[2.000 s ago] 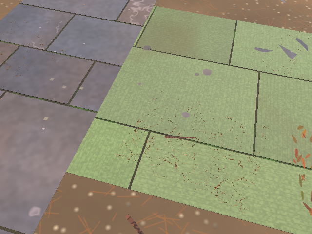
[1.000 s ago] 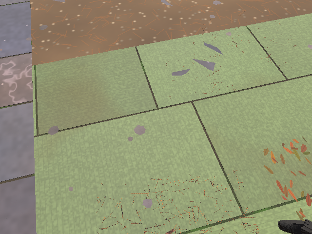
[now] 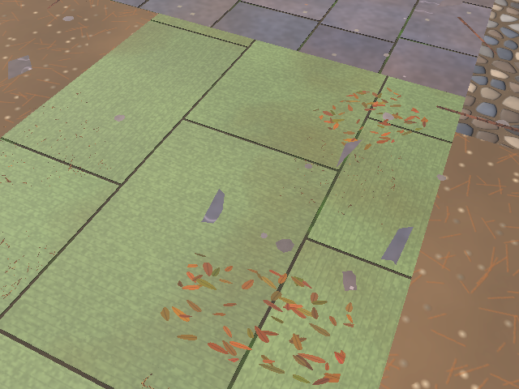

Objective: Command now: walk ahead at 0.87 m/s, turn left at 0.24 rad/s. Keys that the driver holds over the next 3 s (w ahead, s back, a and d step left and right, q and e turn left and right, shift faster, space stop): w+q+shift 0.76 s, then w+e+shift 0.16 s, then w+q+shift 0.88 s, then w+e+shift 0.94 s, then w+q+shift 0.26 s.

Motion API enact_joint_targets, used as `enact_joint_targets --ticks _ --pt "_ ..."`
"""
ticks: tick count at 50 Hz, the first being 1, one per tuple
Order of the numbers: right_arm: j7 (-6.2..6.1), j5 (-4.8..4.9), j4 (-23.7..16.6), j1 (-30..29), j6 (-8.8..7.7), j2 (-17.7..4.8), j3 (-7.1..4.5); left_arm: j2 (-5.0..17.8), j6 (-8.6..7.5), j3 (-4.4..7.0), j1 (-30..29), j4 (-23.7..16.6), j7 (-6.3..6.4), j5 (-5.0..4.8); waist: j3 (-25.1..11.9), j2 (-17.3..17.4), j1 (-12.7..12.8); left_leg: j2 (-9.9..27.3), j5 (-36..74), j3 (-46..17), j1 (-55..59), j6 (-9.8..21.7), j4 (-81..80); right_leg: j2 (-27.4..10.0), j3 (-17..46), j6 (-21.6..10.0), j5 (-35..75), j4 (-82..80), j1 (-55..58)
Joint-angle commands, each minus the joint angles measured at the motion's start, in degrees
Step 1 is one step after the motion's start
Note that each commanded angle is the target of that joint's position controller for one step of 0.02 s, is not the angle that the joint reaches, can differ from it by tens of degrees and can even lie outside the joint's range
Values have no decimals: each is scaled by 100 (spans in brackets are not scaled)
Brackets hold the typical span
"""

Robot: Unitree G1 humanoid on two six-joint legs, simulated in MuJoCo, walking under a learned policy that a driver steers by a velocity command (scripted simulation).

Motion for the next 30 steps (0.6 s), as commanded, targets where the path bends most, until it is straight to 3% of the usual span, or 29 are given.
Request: enact_joint_targets --ticks 1,2,3,5,8,10,12,14,15,16,17,18,19,20,21,22,24,26,30 --pt "74 105 -130 680 -55 -900 -247 690 -269 71 -784 -674 -21 163 492 555 -171 1862 -2563 -4042 2264 948 -2115 -478 -286 63 705 1753 -3424" --pt "53 109 -46 838 -92 -822 -204 654 -286 63 -926 -691 -68 208 505 499 -167 1578 -2078 -3532 1999 908 -2185 -603 -314 153 801 1491 -3184" --pt "10 133 69 971 -137 -745 -170 550 -264 15 -984 -714 -101 246 586 697 -126 1348 -1737 -3233 1790 918 -2323 -677 -354 268 863 1185 -2997" --pt "-55 190 254 1227 -187 -653 -146 414 -201 -80 -1196 -772 -148 236 730 913 -154 1081 -945 -2868 1588 996 -2473 -671 -541 444 1013 737 -2830" --pt "-127 183 376 1461 -165 -692 -188 263 -181 -206 -1887 -963 -200 133 843 731 -290 934 55 -2586 1488 1115 -2540 -540 -799 635 1262 -223 -2797" --pt "-144 181 446 1558 -141 -765 -233 116 -216 -303 -2391 -1103 -235 77 847 820 -441 787 771 -2411 1285 1072 -2476 -356 -984 666 1507 -993 -2333" --pt "-155 201 547 1693 -128 -809 -256 105 -239 -332 -2675 -1217 -228 30 774 923 -515 875 1730 -2435 1231 1033 -2367 -228 -1102 624 1669 -1454 -1827" --pt "-174 233 564 1531 -135 -870 -271 217 -271 -291 -2408 -1167 -161 -17 565 934 -267 943 2958 -2367 1070 838 -2009 -128 -1041 505 1816 -1892 -820" --pt "-174 249 543 1397 -160 -989 -294 404 -284 -208 -1906 -1005 -87 -17 228 872 6 890 4067 -2225 909 682 -1441 -7 -1047 398 1610 -1995 110" --pt "-153 270 507 1216 -191 -1140 -328 625 -295 -91 -963 -705 11 -3 -338 657 503 679 4725 -1987 661 515 -339 24 -1044 279 1504 -2081 1348" --pt "-105 283 411 982 -260 -1151 -339 917 -305 56 117 -448 154 30 -908 532 1079 389 4037 -1894 -233 380 1085 -518 -616 142 1099 -1967 2862" --pt "-114 325 207 1034 -343 -433 -172 1399 -301 230 1171 -337 286 198 -1832 -513 1335 -92 994 -1390 -1288 347 3002 -2193 1282 -107 -1586 -2412 4202" --pt "-120 445 -83 1238 -261 -219 -58 1540 -235 243 839 -349 271 194 -2220 -1554 873 -236 -1058 -947 -2114 362 4177 -3204 3958 -424 -3245 -3565 4065" --pt "-144 303 11 863 -141 -476 -86 1035 -199 180 151 -399 277 154 -1057 -842 704 201 -420 -805 -2578 391 4473 -2899 3514 -448 -2981 -3637 3132" --pt "-87 174 32 595 -77 -523 -96 621 -210 88 -35 -361 259 118 -423 -285 645 440 -106 -696 -2604 374 4331 -2674 2526 -425 -2003 -3572 2482" --pt "-18 116 36 428 -19 -431 -86 442 -235 47 -65 -247 238 130 16 -62 535 611 12 -654 -2505 323 4164 -2458 1803 -386 -973 -3726 1916" --pt "116 2 -96 201 144 -241 -45 296 -345 0 30 13 223 52 510 -384 304 861 47 -636 -2497 211 3986 -2194 817 -290 -86 -4003 1265" --pt "199 7 -335 -222 270 -114 14 159 -452 -24 152 231 152 -70 746 -357 204 996 222 -566 -2824 169 3937 -2128 100 -192 759 -4212 1188" --pt "335 45 -835 -1045 277 -173 124 229 -574 -13 -83 392 116 -62 982 -291 -41 938 1363 -198 -2686 164 3067 -1720 -1512 31 2535 -4509 798"
Next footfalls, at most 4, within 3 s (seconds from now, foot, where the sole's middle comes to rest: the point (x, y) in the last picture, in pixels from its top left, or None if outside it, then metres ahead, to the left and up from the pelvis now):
0.34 right None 0.43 -0.08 -0.77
0.78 left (153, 315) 0.73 0.29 -0.77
1.22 right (119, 195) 1.18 0.46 -0.77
1.68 left None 1.25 0.91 -0.77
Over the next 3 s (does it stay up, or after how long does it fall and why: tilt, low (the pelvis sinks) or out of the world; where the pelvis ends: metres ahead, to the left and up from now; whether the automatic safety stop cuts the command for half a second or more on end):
stays up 1.72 1.87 -0.02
